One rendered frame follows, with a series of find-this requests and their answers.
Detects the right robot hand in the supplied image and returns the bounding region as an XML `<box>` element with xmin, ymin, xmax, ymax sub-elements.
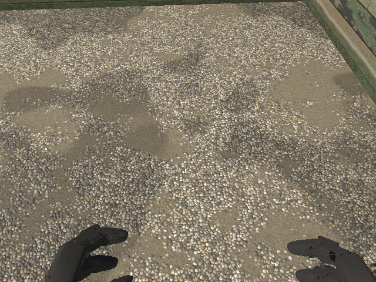
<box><xmin>287</xmin><ymin>236</ymin><xmax>376</xmax><ymax>282</ymax></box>

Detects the left robot hand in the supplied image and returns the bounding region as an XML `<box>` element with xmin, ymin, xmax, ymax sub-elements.
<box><xmin>44</xmin><ymin>224</ymin><xmax>133</xmax><ymax>282</ymax></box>

